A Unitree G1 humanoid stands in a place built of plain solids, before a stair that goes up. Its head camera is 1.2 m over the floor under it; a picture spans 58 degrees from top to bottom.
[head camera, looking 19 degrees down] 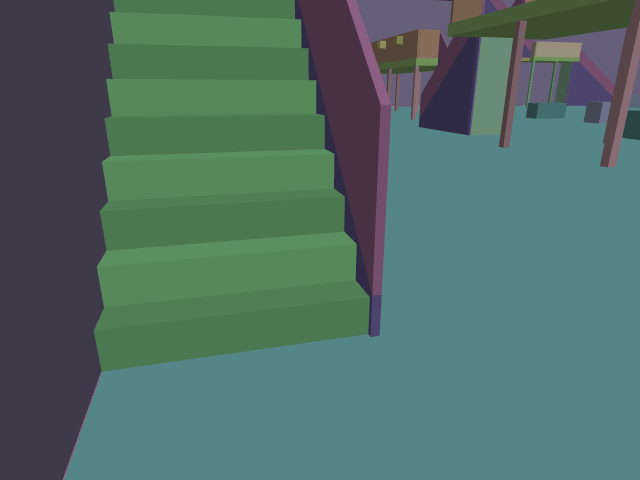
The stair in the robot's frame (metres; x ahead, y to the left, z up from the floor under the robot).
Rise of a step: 0.21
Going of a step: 0.22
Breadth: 1.28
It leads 15 degrees to the left of straight ahead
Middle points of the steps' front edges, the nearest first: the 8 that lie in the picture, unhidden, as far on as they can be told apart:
1.82 0.37 0.21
2.03 0.42 0.42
2.24 0.48 0.63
2.46 0.53 0.85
2.67 0.59 1.06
2.89 0.64 1.27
3.10 0.70 1.48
3.32 0.75 1.69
